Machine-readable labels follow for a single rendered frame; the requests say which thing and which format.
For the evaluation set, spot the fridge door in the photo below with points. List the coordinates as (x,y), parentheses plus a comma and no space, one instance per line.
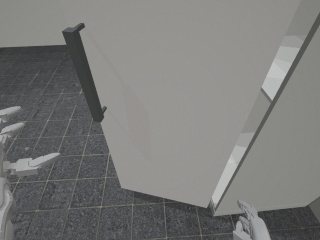
(179,79)

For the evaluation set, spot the right robot hand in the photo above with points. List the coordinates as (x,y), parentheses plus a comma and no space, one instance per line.
(255,227)

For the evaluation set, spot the left robot forearm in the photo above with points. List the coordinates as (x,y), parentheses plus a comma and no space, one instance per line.
(7,209)

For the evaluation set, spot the left robot hand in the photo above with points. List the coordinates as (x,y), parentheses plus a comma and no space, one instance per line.
(25,166)

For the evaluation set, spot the handle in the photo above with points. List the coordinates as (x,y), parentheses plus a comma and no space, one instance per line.
(77,52)

